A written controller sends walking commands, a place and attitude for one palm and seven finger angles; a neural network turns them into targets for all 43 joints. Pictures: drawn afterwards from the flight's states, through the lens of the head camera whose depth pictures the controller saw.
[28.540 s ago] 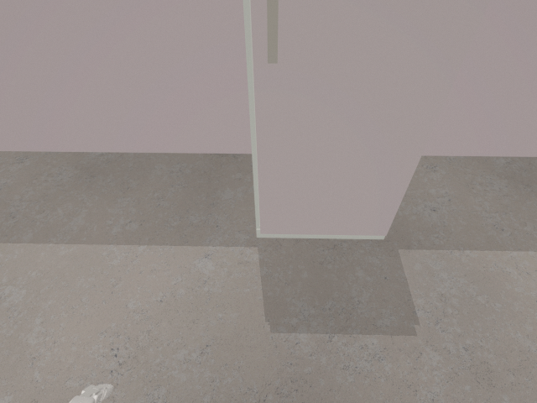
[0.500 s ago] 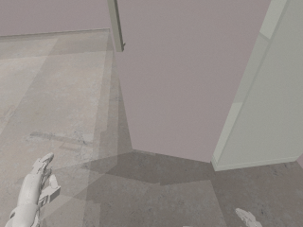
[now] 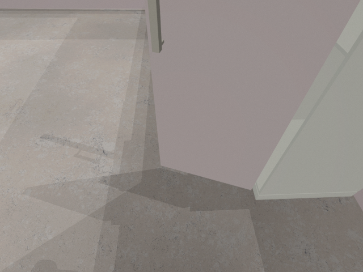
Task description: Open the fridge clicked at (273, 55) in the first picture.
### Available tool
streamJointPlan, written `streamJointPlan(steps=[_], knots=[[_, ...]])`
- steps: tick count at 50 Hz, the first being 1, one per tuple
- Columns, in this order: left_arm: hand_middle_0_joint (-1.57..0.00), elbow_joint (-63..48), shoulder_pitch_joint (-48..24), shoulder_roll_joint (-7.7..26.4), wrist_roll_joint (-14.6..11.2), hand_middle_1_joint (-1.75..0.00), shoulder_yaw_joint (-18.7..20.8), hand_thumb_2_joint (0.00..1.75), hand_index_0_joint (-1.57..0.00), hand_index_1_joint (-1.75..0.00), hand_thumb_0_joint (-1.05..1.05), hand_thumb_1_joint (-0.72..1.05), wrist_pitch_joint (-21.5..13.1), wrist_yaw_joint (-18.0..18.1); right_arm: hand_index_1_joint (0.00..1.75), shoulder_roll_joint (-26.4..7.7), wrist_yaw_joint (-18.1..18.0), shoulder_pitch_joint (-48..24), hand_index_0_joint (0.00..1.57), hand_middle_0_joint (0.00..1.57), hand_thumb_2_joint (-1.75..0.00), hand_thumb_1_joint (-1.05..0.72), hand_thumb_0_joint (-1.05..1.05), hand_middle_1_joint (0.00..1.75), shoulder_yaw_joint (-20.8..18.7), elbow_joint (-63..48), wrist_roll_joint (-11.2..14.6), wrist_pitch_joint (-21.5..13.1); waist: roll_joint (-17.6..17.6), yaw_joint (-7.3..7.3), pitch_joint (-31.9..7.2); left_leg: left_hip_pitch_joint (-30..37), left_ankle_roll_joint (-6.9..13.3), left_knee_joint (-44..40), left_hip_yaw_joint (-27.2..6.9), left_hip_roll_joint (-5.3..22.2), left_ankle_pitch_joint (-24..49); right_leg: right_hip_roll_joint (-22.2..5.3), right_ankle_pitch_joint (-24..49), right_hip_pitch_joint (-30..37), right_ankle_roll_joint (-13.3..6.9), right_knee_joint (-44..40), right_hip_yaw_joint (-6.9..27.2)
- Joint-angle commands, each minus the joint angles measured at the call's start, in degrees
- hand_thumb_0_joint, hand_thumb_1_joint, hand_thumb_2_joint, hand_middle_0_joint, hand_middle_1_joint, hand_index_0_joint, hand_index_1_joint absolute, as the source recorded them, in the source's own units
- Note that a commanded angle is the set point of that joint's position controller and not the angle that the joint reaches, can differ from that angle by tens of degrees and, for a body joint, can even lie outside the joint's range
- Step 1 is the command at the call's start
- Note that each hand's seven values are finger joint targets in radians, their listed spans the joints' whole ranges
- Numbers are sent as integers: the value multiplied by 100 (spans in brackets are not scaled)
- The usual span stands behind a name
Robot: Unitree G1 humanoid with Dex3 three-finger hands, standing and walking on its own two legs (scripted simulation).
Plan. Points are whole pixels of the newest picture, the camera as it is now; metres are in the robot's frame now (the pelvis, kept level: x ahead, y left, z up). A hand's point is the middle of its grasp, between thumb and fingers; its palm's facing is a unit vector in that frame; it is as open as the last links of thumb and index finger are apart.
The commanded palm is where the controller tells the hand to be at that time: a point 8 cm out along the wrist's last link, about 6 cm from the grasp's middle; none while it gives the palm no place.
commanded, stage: let the arm hang, fingers relaxed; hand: left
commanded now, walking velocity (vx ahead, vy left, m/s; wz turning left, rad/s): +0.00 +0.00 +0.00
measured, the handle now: out of the picture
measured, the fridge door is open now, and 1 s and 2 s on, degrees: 70 70 70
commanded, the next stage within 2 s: look to check the result in 0.48 s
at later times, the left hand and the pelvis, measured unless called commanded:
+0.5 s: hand out of the picture +0.05 +0.18 -0.17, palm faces -0.01 -0.98 -0.19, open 7.4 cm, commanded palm none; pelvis +0.01 +0.00 +0.00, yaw -1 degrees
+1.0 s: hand out of the picture +0.05 +0.18 -0.17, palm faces -0.01 -0.98 -0.21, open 7.4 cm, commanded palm none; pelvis +0.02 -0.01 +0.00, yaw -1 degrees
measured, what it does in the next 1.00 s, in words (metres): stands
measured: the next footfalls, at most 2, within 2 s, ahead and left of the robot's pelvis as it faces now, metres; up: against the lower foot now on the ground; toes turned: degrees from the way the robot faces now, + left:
none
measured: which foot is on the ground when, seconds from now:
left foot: down 0.00-1.00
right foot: down 0.00-1.00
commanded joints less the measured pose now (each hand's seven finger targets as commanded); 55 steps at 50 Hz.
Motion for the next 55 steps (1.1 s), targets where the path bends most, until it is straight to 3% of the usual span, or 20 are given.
streamJointPlan(steps=[1,5,15,21,34,41,50,55], knots=[[-20,-92,-97,531,6,-30,42,90,-20,-30,0,90,-186,56,30,-865,-69,92,20,20,-90,-90,0,30,-205,-120,11,-178,-133,-41,-147,-281,-5,-1058,-856,861,7,-455,37,492,-210,-372,440],[-20,98,-127,531,11,-30,22,90,-20,-30,0,90,-200,66,30,-848,-65,75,20,20,-90,-90,0,30,-191,64,17,-180,-213,-67,27,-219,-11,-1099,-807,829,18,-486,20,393,-210,-428,478],[-20,330,-138,488,2,-30,12,90,-20,-30,0,90,-235,97,30,-774,-88,8,20,20,-90,-90,0,30,-141,332,30,-221,-39,-64,-131,140,-67,-976,-648,818,885,-576,562,523,-212,-353,477],[-20,383,-148,430,1,-30,-1,90,-20,-30,0,90,-216,97,30,-740,-90,11,20,20,-90,-90,0,30,-125,418,20,-192,52,-58,144,12,-84,-1084,-650,798,463,-554,215,432,-207,-485,504],[-20,407,-146,415,-12,-30,15,90,-20,-30,0,90,-247,111,30,-722,-121,139,20,20,-90,-90,0,30,-134,495,31,-218,-86,-76,-178,255,-81,-959,-591,813,930,-572,655,649,-253,-415,504],[-20,426,-150,425,-16,-30,6,90,-20,-30,0,90,-231,109,30,-725,-123,137,20,20,-90,-90,0,30,-130,530,29,-197,-47,-73,42,196,-82,-1028,-600,815,715,-557,442,554,-251,-492,510],[-20,420,-181,493,-13,-30,21,90,-20,-30,0,90,-264,104,30,-810,-121,88,20,20,-90,-90,0,30,-147,517,28,-214,-89,-92,-133,327,-85,-989,-563,820,836,-574,628,635,-267,-496,545],[-20,422,-227,526,-13,-30,22,90,-20,-30,0,90,-257,98,30,-842,-119,14,20,20,-90,-90,0,30,-143,509,27,-212,-54,-84,-12,301,-87,-1041,-590,828,780,-566,550,578,-271,-520,554]])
